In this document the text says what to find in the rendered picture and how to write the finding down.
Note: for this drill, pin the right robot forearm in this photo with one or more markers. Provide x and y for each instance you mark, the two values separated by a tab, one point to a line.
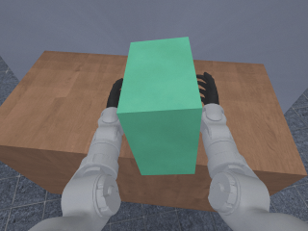
219	145

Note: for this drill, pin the right robot upper arm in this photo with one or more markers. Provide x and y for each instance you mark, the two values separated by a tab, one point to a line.
243	202

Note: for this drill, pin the left robot upper arm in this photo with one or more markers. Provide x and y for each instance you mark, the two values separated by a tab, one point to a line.
87	204

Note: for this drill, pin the right robot hand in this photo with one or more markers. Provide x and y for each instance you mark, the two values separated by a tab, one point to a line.
210	92

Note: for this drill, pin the left robot hand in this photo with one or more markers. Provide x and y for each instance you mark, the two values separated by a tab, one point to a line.
113	98

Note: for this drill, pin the pedestal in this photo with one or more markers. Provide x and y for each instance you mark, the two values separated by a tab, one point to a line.
48	122

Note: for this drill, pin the left robot forearm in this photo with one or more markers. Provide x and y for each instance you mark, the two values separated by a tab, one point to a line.
104	148

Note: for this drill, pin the carton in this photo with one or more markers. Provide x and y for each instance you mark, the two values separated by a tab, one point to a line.
159	106

